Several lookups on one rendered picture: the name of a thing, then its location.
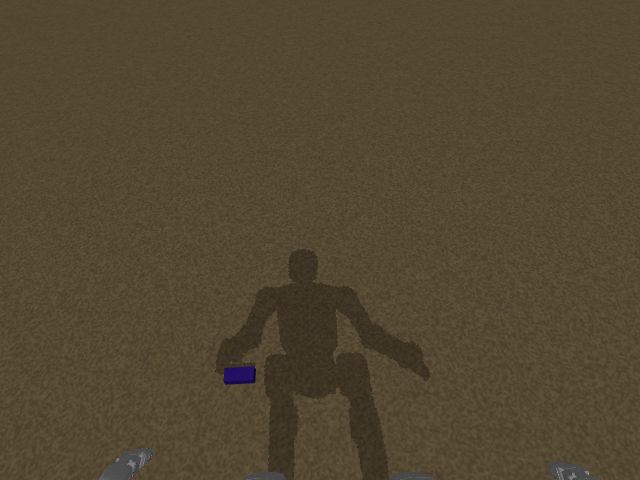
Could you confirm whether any right robot hand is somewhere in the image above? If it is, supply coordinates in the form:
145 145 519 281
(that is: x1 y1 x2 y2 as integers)
547 461 600 480

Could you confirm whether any small box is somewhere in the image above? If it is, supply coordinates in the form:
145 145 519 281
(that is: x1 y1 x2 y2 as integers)
223 366 256 385

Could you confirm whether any left robot hand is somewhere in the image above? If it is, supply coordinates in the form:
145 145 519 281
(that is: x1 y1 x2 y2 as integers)
99 448 153 480

